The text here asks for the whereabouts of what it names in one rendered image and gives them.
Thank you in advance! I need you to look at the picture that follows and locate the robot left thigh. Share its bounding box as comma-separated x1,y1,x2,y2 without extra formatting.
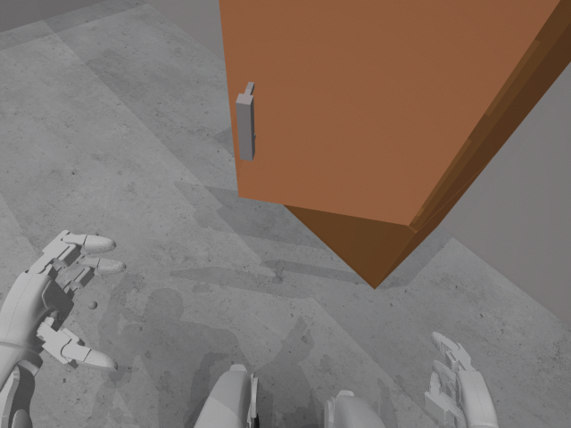
194,371,259,428

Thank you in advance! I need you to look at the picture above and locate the robot right hand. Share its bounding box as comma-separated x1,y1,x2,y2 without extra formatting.
425,332,500,428

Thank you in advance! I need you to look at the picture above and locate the robot left forearm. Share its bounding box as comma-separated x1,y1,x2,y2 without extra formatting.
0,342,43,428

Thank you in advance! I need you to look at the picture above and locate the robot left hand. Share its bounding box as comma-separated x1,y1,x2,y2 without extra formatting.
0,230,127,372

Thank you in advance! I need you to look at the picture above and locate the robot thigh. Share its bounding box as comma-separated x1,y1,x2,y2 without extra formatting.
194,371,259,428
324,395,387,428

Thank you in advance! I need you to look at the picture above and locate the cupboard door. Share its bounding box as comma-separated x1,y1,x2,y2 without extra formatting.
219,0,560,226

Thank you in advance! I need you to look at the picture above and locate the handle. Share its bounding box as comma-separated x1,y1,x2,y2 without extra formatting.
236,82,256,161

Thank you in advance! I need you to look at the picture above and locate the robot right thigh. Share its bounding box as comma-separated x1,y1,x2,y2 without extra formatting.
324,395,387,428

